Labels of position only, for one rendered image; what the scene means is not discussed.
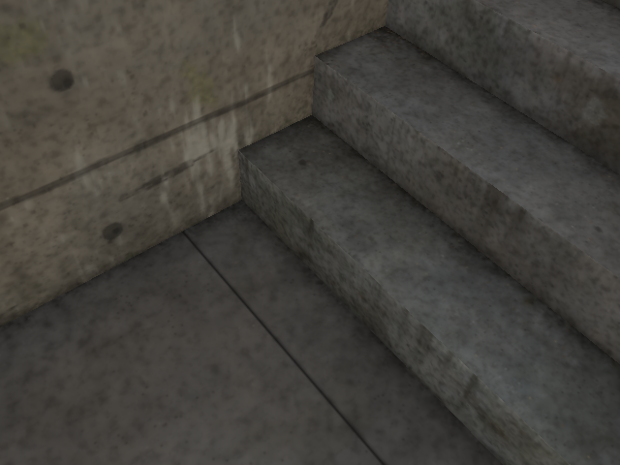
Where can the stairs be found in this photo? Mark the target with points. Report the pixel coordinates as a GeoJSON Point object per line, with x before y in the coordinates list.
{"type": "Point", "coordinates": [457, 186]}

